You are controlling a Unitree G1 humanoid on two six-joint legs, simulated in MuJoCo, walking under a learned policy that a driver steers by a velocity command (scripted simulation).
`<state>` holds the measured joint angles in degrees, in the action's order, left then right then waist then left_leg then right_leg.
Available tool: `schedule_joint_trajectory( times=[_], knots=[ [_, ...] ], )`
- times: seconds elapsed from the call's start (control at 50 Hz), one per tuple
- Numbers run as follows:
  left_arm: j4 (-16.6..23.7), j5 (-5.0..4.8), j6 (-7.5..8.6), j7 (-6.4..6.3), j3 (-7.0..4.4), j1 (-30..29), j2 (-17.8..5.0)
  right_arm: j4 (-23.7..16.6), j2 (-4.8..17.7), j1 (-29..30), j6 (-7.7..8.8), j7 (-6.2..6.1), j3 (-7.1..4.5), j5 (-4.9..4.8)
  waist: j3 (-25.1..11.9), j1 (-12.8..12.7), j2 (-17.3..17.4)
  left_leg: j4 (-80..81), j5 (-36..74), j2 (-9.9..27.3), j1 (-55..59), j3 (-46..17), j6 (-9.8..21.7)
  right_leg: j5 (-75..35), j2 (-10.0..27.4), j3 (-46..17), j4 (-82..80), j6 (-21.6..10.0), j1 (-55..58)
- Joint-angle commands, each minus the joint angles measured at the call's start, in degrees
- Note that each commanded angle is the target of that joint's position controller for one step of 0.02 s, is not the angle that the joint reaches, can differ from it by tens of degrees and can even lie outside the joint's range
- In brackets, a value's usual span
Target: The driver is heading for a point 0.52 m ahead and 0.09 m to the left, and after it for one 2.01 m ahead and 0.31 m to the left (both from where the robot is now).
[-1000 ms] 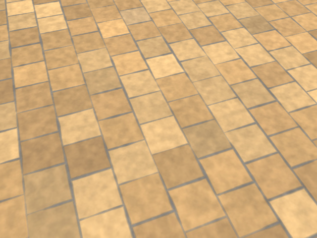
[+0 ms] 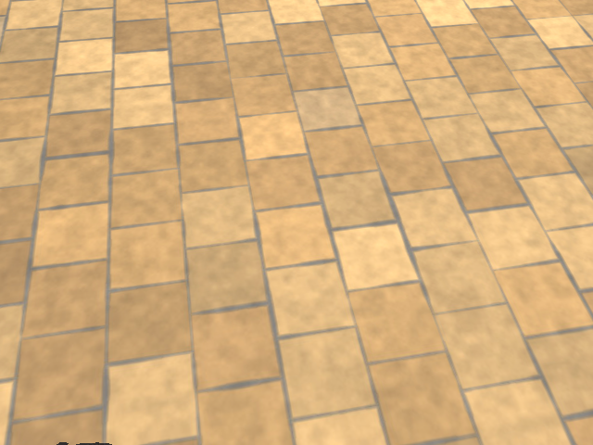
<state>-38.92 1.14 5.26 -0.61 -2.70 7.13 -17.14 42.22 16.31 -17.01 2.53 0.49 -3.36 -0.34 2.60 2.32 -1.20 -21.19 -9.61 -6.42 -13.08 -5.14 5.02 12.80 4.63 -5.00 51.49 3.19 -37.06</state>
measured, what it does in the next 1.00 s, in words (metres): walks ahead, turning left: right foot, then left foot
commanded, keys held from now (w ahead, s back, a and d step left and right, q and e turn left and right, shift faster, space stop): q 0.84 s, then no key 0.16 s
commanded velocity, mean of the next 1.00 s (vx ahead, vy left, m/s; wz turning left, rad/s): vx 0.08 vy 0.00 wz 0.56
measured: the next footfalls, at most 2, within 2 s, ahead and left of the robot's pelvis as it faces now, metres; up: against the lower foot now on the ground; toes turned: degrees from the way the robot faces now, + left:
right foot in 0.18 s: +0.29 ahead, -0.12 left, +0.00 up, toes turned +12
left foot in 0.62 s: +0.15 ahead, +0.11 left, +0.00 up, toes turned +29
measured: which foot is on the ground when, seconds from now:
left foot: down 0.00-0.20, up 0.22-0.60, down 0.62-1.00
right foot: up 0.00-0.16, down 0.18-0.62, up 0.64-1.00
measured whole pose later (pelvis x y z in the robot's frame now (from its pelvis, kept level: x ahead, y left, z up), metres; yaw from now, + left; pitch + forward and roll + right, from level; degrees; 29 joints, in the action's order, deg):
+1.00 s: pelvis +0.16 +0.00 -0.01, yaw +34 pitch +2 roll -2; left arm -43.5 -0.5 -0.7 -0.5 -4.3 6.0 -17.2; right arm 34.2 17.2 -10.0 -2.5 -1.5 -3.3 0.2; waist 1.5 0.7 -0.4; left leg -29.4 -13.3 -4.3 -17.3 -8.5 2.5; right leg 20.6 -0.5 -2.9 42.4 4.4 -22.7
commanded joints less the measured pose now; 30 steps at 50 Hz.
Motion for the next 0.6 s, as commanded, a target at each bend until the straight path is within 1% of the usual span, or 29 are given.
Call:
schedule_joint_trajectory(
  times=[0.02, 0.06, 0.1, 0.14, 0.16, 0.18, 0.2, 0.22, 0.24, 0.26, 0.28, 0.3, 0.32, 0.34, 0.36, 0.4, 0.46, 0.5, 0.54, 0.56, 0.58, 0.6],
  knots=[
    [2.9, 0.03, 0.11, -0.19, -0.62, -0.6, -2.6, -3.9, 10.6, 2.1, -0.29, -1.54, -3.13, -0.78, -5.6, -1.2, 5.6, 2.9, 30.9, 9.3, -5.0, -5.6, 6.8, -12.1, -5.0, 3.7, -11.2, 1.6, 10.4],
    [3.6, -0.71, 0.04, 0.30, -0.71, -3.7, -3.0, -3.3, 10.4, 0.2, -1.46, -2.11, -3.15, -1.08, -6.7, 0.2, 6.7, 0.9, 25.5, 9.4, -3.0, -8.0, 5.3, -16.2, -6.9, 3.0, -17.0, 1.6, 11.9],
    [4.1, -0.90, 0.03, 0.66, -1.22, -4.8, -4.3, -3.2, 9.8, -0.3, -2.30, -2.47, -3.14, -1.07, -7.0, 0.2, 7.3, -1.9, 20.7, 10.5, 0.1, -12.3, 4.4, -15.2, -7.5, 1.0, -21.1, 0.9, 12.5],
    [3.6, -0.67, 0.42, 0.89, -2.07, -2.7, -6.1, -4.1, 9.1, 1.4, -2.74, -2.82, -3.12, -0.73, -7.2, -1.5, 8.4, -6.5, 18.8, 11.2, 3.1, -16.7, 3.4, -12.9, -6.9, -0.7, -23.9, -0.6, 13.9],
    [2.9, -0.39, 0.80, 0.84, -2.36, -0.1, -6.4, -4.9, 8.4, 3.3, -2.84, -2.89, -2.96, -0.78, -7.6, -3.4, 8.4, -10.1, 17.0, 10.0, 3.0, -17.1, 2.1, -15.9, -6.1, -0.2, -27.3, -1.8, 17.2],
    [2.6, 0.41, 1.16, 0.49, -2.73, 2.6, -7.8, -5.9, 6.4, 3.4, -2.66, -2.73, -2.34, -0.48, -10.8, -4.4, 6.2, -17.2, 12.6, 7.0, 1.2, -15.5, -0.1, -23.9, -1.7, -2.2, -29.3, -4.1, 25.2],
    [3.2, 1.37, 0.90, -0.14, -3.01, 5.0, -10.6, -6.7, 2.8, -0.8, -2.40, -2.52, -1.22, 0.81, -16.9, -2.9, -5.0, -32.0, -13.6, 1.3, -7.9, -9.5, -3.1, -46.3, 10.8, -12.8, -25.4, -9.1, 39.5],
    [2.2, 1.40, -0.42, -0.13, -3.22, 6.9, -10.9, -6.6, 3.9, -10.2, -2.35, -2.05, -0.87, -0.38, -23.4, 0.4, -17.8, -44.5, -34.2, -1.9, -19.1, -5.7, -5.5, -45.4, 23.1, -30.7, -26.1, -20.3, 49.6],
    [3.4, -0.21, -1.28, -0.12, -2.81, 4.4, -7.9, -4.5, 9.5, -10.6, -2.93, -1.98, -2.20, -0.84, -21.1, -0.4, -10.5, -51.1, -29.5, 2.8, -22.0, -5.5, -7.6, -30.6, 21.7, -31.4, -28.3, -20.5, 45.1],
    [4.3, -0.22, -2.06, -0.47, -1.96, 2.7, -5.0, -5.0, 11.9, -4.2, -3.99, -2.23, -3.12, -1.10, -15.6, -2.5, -6.0, -53.6, -24.8, 4.4, -23.7, -3.3, -8.9, -22.2, 17.2, -22.8, -29.1, -17.5, 40.3],
    [4.4, 0.10, -2.88, -0.61, -1.42, 0.5, -4.1, -5.4, 11.4, -1.5, -5.18, -2.62, -3.35, -1.11, -12.1, -2.2, -3.4, -52.9, -21.6, 5.7, -23.4, -2.1, -9.7, -16.3, 13.8, -17.1, -30.7, -15.6, 34.5],
    [4.4, 0.04, -3.43, -0.79, -1.34, -1.7, -4.3, -6.3, 10.9, -0.1, -6.00, -2.92, -3.42, -0.93, -8.8, -1.7, -4.4, -51.5, -19.4, 7.1, -22.6, -1.5, -10.0, -12.3, 11.9, -13.5, -32.3, -15.2, 29.2],
    [4.0, 0.41, -3.78, -0.98, -1.63, -2.6, -5.4, -6.6, 9.0, -0.2, -6.44, -2.83, -2.99, -0.99, -6.6, -1.1, -6.1, -49.2, -17.4, 7.3, -19.8, 0.5, -10.2, -11.4, 9.5, -9.1, -34.3, -14.7, 24.3],
    [3.7, 0.67, -3.89, -1.12, -1.82, -2.7, -5.6, -6.8, 7.5, -0.5, -6.52, -2.82, -2.68, -0.97, -6.1, -1.1, -7.1, -46.8, -16.3, 7.1, -18.0, 1.9, -10.2, -12.0, 8.2, -6.0, -35.3, -14.8, 22.7],
    [3.3, 0.71, -3.95, -1.23, -1.95, -2.4, -5.6, -7.0, 6.4, -0.5, -6.39, -2.82, -2.44, -0.88, -6.7, -1.3, -7.4, -44.4, -16.0, 7.3, -17.2, 2.8, -10.2, -13.9, 8.3, -4.4, -35.6, -15.6, 23.3],
    [2.6, 0.32, -4.04, -1.45, -2.32, -1.9, -6.1, -8.0, 5.7, 1.2, -6.08, -2.62, -2.12, -0.50, -8.4, -2.0, -7.0, -39.7, -14.8, 8.7, -16.6, 3.0, -10.1, -17.2, 10.4, -2.9, -35.6, -17.1, 25.7],
    [2.2, -0.14, -4.57, -1.39, -2.93, -3.1, -7.4, -9.0, 5.5, 3.2, -5.94, -1.84, -1.81, -0.37, -9.8, -2.5, -6.7, -32.1, -11.6, 10.1, -12.2, 4.1, -9.0, -16.3, 11.9, -0.2, -35.8, -17.5, 25.8],
    [1.7, -0.46, -4.95, -1.08, -3.27, -3.3, -8.3, -9.3, 6.1, 3.7, -6.06, -1.25, -1.96, -0.42, -9.4, -2.7, -7.3, -27.9, -10.8, 9.9, -9.7, 5.5, -8.1, -14.1, 12.4, 1.4, -35.8, -17.1, 25.5],
    [1.0, -0.99, -5.20, -0.76, -3.53, -3.0, -8.9, -9.7, 6.7, 3.9, -6.20, -0.70, -2.24, -0.42, -8.8, -2.5, -7.5, -23.1, -10.3, 9.5, -7.7, 6.6, -6.8, -12.6, 13.1, 2.2, -34.8, -16.2, 26.2],
    [0.7, -1.45, -5.35, -0.68, -3.62, -3.3, -9.2, -9.6, 6.7, 3.2, -6.23, -0.41, -2.40, -0.38, -8.7, -1.8, -7.2, -19.1, -8.7, 9.1, -5.8, 7.3, -5.8, -11.9, 13.2, 2.9, -33.5, -15.1, 26.3],
    [0.3, -2.03, -5.55, -0.69, -3.67, -3.8, -9.2, -9.0, 6.5, 1.5, -6.17, -0.17, -2.60, -0.30, -8.7, -0.5, -6.8, -13.4, -5.1, 8.1, -2.6, 8.5, -4.5, -10.4, 12.6, 4.3, -31.2, -13.4, 25.4],
    [-0.6, -2.35, -5.75, -0.70, -3.51, -2.3, -8.1, -8.2, 7.2, -0.3, -6.12, -0.24, -3.10, -0.10, -8.5, -0.2, -5.4, -8.9, -2.4, 6.8, 1.7, 8.3, -2.8, -6.7, 11.1, 6.3, -27.6, -10.6, 23.0]
  ],
)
